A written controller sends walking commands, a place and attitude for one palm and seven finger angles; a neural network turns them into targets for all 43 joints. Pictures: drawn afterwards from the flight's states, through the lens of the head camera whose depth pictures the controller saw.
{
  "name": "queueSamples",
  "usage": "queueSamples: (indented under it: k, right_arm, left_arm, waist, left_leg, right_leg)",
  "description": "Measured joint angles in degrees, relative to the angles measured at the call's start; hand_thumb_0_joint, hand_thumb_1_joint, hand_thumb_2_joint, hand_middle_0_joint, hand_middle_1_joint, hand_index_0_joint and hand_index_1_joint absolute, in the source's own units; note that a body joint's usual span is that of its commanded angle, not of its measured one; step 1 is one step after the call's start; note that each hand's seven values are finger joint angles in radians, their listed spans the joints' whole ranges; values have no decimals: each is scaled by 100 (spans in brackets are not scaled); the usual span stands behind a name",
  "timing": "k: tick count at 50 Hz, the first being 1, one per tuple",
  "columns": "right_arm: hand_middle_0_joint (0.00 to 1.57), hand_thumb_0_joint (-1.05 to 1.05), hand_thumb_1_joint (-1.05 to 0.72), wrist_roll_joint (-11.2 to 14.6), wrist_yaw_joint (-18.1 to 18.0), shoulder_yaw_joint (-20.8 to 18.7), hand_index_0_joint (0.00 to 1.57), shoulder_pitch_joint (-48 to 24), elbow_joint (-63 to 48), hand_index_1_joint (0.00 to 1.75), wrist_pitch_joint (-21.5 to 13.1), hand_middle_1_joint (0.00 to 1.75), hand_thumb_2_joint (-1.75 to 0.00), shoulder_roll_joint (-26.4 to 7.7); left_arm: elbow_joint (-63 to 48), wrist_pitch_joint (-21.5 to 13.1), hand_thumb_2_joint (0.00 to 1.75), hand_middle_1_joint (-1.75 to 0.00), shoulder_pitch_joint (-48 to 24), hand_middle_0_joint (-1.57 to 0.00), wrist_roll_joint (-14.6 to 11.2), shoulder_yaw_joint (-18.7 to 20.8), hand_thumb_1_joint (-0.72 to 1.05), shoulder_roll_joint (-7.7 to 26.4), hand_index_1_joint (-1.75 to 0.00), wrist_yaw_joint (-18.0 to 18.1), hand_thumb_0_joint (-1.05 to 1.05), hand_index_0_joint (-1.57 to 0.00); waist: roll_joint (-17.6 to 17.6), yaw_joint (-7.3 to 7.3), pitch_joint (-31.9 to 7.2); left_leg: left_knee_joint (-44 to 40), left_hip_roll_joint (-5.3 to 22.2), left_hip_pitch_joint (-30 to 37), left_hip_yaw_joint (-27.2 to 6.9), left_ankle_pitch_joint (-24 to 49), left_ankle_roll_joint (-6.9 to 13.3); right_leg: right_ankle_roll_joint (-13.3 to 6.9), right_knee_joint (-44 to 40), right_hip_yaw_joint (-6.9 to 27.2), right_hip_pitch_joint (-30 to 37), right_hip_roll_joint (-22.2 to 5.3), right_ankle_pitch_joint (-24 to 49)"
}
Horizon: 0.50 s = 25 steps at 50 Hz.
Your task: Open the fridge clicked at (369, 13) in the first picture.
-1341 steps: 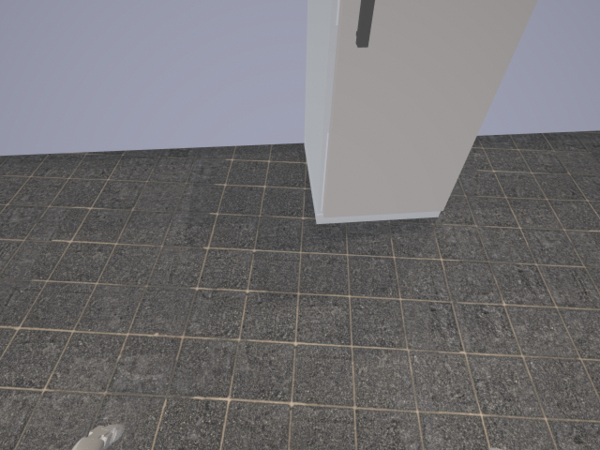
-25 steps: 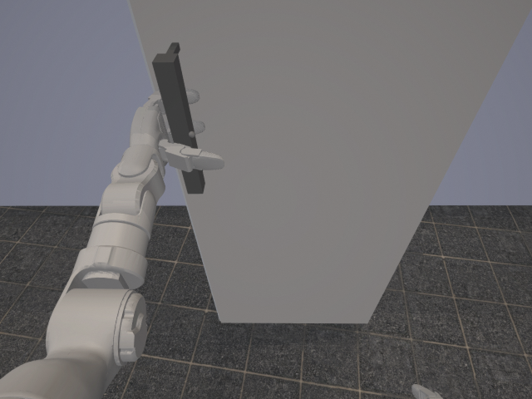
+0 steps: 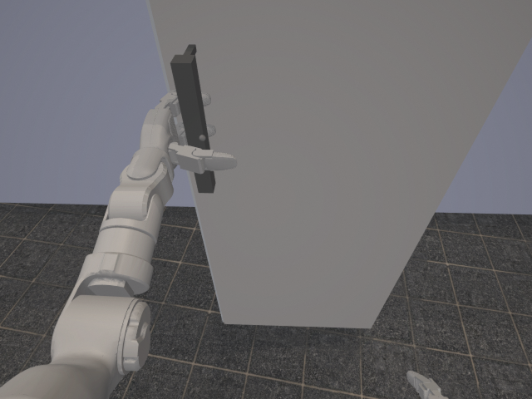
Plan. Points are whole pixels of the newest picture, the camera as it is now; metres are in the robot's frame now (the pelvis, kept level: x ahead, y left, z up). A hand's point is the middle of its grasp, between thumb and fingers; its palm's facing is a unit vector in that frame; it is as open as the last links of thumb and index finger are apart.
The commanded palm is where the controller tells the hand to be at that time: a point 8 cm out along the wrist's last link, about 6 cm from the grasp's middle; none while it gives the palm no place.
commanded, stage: grip the handle and tug to test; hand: left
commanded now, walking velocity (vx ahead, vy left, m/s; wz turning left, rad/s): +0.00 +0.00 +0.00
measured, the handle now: (199, 125) +0.49 +0.13 +0.19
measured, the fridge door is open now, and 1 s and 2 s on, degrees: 0 0 13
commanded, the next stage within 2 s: pull the door a little, standing still in 1.24 s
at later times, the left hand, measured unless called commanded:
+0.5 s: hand (208, 135) +0.44 +0.11 +0.20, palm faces +0.03 -1.00 +0.00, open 5.7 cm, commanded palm +0.42 +0.16 +0.20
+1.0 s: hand (208, 135) +0.44 +0.11 +0.20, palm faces +0.04 -1.00 +0.00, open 5.7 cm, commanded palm +0.41 +0.16 +0.20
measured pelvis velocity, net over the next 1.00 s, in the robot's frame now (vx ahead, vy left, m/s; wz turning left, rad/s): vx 0.01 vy -0.01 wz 0.00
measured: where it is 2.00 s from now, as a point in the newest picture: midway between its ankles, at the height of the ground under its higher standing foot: outside the picture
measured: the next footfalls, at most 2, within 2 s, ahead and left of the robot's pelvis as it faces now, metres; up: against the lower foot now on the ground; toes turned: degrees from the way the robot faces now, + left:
none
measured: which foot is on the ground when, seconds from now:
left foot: down 0.00-1.00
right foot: down 0.00-1.00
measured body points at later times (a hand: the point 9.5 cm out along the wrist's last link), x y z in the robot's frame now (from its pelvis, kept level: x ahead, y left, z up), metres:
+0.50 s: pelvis +0.00 +0.00 +0.00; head -0.01 -0.01 +0.45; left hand +0.44 +0.16 +0.20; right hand +0.10 -0.25 -0.12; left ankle +0.06 +0.12 -0.74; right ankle -0.06 -0.10 -0.74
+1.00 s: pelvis +0.01 -0.01 +0.00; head +0.00 -0.02 +0.45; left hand +0.44 +0.16 +0.20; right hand +0.13 -0.25 -0.11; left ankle +0.06 +0.12 -0.74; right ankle -0.06 -0.10 -0.74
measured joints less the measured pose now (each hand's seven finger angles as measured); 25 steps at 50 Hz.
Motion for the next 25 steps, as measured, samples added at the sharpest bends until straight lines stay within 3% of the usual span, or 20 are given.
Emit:
queueSamples:
  k: [25]
  right_arm:
    - [20,1,-90,-41,45,-45,20,277,114,30,-71,30,-90,-13]
  left_arm:
    - [403,-237,79,-137,-274,-41,120,2,66,25,-137,210,0,-42]
  waist:
    - [23,-106,53]
  left_leg:
    - [10,17,-103,24,30,8]
  right_leg:
    - [7,25,28,-121,12,34]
